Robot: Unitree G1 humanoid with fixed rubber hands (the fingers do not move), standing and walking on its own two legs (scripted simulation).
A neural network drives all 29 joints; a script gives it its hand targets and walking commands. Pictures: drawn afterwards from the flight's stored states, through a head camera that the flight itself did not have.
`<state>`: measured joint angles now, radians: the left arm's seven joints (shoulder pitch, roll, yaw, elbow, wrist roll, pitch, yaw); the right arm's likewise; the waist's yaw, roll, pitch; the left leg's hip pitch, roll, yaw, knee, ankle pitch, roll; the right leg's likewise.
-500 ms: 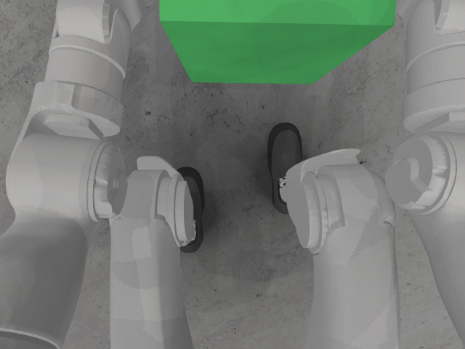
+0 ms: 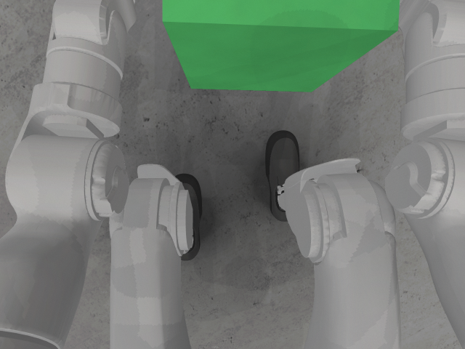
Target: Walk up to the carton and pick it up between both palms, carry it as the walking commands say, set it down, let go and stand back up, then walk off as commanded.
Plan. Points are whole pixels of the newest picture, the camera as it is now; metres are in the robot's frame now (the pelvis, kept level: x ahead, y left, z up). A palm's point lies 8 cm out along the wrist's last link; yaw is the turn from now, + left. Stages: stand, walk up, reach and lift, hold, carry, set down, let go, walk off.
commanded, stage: set down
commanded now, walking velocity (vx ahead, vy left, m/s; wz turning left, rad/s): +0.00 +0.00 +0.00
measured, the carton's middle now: out of the picture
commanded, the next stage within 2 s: none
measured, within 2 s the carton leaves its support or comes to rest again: rests again in 0.92 s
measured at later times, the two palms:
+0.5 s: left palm out of the picture +0.57 +0.11 -0.15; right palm out of the picture +0.55 -0.22 -0.14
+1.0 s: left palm out of the picture +0.56 +0.11 -0.20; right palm out of the picture +0.54 -0.21 -0.19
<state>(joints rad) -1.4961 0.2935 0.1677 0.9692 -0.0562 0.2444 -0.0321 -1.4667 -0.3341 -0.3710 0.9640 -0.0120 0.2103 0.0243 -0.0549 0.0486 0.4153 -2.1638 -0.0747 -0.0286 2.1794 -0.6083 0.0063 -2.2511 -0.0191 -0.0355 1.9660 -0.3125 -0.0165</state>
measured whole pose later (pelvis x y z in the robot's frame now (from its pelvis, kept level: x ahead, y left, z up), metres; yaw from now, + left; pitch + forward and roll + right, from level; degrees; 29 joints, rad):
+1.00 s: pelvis +0.01 +0.00 +0.00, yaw +0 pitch +36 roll -3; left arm -1.50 0.28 0.08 1.02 -0.07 0.12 0.08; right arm -1.52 -0.34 -0.37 1.18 0.01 0.08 -0.05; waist -0.05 0.02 0.46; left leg -2.17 -0.08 -0.03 2.17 -0.62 0.01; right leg -2.27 -0.02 -0.03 1.97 -0.33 -0.01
